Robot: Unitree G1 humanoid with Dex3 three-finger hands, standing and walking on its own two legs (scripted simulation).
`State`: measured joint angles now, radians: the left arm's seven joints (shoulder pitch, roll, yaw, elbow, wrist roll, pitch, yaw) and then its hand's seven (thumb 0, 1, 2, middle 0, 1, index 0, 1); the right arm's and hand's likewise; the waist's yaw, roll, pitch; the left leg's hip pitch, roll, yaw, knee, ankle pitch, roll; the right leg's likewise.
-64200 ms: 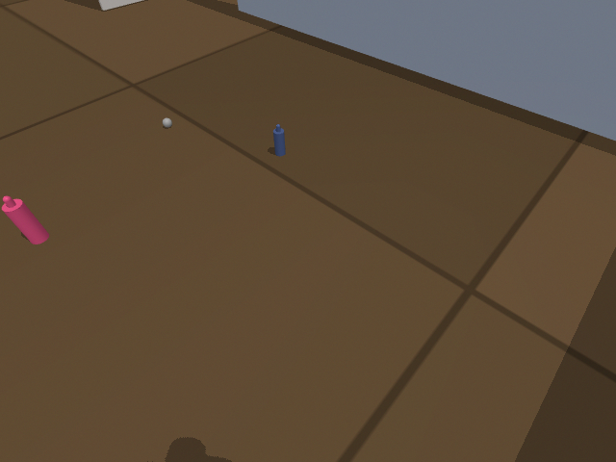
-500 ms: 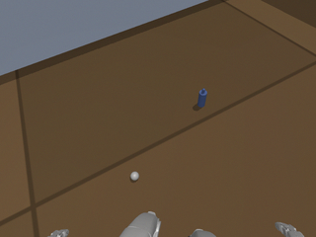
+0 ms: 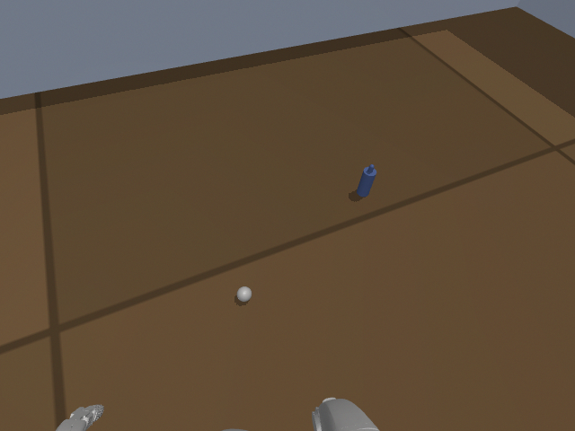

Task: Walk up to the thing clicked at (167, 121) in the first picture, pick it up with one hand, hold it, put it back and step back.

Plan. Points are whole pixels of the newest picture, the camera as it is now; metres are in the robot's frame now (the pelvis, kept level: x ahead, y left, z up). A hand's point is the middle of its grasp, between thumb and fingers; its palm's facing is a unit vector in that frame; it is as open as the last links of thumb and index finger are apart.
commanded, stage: step back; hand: left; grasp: from above
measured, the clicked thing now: (244, 294) +0.63 +0.16 -0.74
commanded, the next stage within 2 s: none
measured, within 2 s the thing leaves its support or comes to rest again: neither
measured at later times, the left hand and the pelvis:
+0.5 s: hand out of the picture -0.07 +0.25 -0.13, palm faces -0.11 -0.89 -0.45, open 7.4 cm; pelvis -0.16 -0.01 +0.00, yaw -7 degrees
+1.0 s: hand out of the picture -0.22 +0.27 -0.16, palm faces -0.08 -0.93 -0.37, open 7.4 cm; pelvis -0.33 +0.01 -0.01, yaw -5 degrees
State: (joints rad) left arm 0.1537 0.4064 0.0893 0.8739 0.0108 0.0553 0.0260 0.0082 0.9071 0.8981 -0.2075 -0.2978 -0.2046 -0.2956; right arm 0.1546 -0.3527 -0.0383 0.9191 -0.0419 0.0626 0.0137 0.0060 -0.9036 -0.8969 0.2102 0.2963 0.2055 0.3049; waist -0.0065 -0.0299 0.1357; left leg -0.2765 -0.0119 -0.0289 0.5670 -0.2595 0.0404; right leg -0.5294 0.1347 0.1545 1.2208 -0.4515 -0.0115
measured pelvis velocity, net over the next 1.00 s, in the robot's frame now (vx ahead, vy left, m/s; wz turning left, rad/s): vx -0.33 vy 0.01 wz -0.10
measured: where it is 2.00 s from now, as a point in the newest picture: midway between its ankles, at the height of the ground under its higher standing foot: outside the picture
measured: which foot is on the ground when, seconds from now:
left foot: down 0.00-0.34, up 0.36-0.68, down 0.70-1.00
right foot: up 0.00-0.28, down 0.30-0.74, up 0.76-1.00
